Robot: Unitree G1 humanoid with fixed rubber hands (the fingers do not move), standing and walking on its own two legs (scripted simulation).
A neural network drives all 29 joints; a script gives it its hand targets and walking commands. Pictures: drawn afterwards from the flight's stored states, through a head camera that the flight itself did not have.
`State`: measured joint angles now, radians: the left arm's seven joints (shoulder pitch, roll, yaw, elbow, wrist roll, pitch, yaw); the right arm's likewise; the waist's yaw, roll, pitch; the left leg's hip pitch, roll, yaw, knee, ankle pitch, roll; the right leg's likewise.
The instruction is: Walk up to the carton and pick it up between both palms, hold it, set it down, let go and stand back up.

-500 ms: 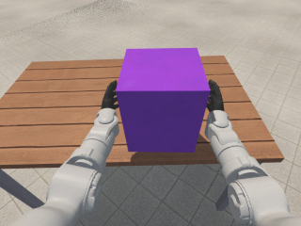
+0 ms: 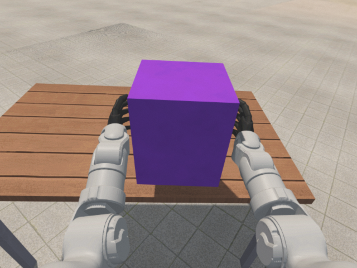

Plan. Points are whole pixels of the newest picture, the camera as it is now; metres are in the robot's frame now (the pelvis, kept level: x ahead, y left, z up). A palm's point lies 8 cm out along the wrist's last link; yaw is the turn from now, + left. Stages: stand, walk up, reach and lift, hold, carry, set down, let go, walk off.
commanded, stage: reach and lift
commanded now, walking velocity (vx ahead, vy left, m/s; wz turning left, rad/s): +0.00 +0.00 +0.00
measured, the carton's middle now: (180, 123) +0.43 -0.02 +0.14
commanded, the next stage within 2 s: hold in 1.06 s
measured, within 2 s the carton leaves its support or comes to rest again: neither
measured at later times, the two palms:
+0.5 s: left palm (121, 111) +0.39 +0.12 +0.20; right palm (248, 119) +0.38 -0.18 +0.19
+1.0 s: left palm (115, 118) +0.36 +0.13 +0.20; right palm (249, 123) +0.35 -0.16 +0.19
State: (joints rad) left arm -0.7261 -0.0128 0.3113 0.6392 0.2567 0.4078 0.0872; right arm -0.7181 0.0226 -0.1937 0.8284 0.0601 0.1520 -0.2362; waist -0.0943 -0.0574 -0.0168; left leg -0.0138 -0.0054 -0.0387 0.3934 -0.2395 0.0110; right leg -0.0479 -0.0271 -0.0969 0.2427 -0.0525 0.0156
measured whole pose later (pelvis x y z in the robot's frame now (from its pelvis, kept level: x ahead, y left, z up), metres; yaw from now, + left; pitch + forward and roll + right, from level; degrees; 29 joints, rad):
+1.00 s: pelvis -0.01 -0.01 +0.00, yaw +1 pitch -12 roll -1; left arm -0.73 -0.06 0.32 0.23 0.40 0.73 0.03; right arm -0.74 0.02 -0.13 0.55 0.11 0.32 -0.26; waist -0.11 -0.05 0.10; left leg 0.03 0.01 -0.06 0.40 -0.23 0.00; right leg 0.00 -0.02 -0.11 0.26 -0.06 0.00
